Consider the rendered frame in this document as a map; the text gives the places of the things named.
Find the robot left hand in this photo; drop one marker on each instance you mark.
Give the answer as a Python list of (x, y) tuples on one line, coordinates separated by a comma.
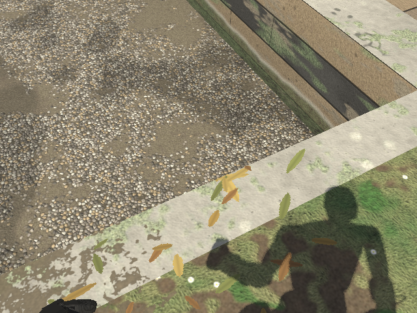
[(72, 306)]

